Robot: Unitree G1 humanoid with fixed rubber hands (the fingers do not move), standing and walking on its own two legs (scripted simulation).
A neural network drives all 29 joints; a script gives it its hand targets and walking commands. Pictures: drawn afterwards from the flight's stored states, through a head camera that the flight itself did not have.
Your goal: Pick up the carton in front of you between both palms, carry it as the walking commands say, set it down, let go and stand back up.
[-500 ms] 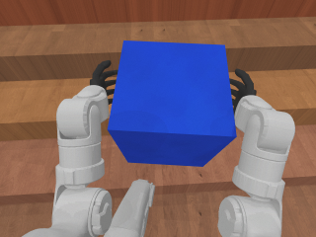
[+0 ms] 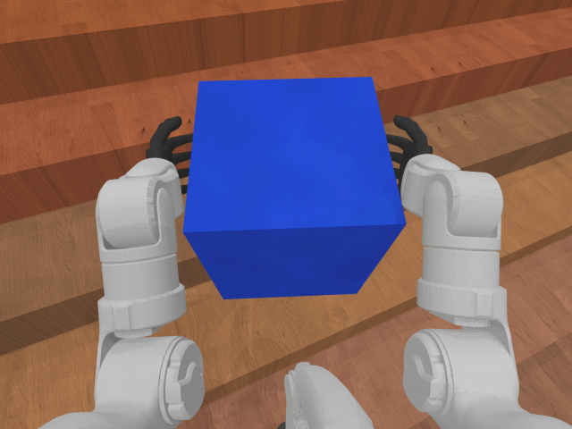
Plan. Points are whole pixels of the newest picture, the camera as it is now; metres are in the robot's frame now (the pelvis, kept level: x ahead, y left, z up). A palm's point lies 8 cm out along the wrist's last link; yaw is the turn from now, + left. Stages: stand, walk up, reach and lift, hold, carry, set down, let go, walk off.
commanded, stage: carry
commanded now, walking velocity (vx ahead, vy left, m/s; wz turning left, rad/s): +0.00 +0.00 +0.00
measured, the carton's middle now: (288, 202) +0.41 -0.05 +0.08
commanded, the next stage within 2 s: none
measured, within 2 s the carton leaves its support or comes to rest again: neither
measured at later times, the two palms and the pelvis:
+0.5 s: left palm out of the picture +0.60 +0.29 +0.30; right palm out of the picture +0.62 +0.00 +0.30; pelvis +0.21 +0.09 +0.12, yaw +8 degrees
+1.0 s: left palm out of the picture +0.72 +0.37 +0.39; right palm out of the picture +0.77 +0.08 +0.38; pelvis +0.40 +0.15 +0.28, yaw +8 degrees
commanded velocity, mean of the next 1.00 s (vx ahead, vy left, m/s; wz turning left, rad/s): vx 0.00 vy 0.00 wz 0.00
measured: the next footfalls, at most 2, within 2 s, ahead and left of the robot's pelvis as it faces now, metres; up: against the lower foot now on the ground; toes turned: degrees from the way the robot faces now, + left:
right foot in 0.02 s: +0.15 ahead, -0.06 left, +0.16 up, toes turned -2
left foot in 0.36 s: +0.15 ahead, +0.14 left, +0.16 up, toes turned +12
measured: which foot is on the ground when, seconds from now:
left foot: down 0.00-0.02, up 0.04-0.34, down 0.36-0.66, up 0.68-1.00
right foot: up 0.00-0.00, down 0.02-0.34, up 0.36-0.60, down 0.62-1.00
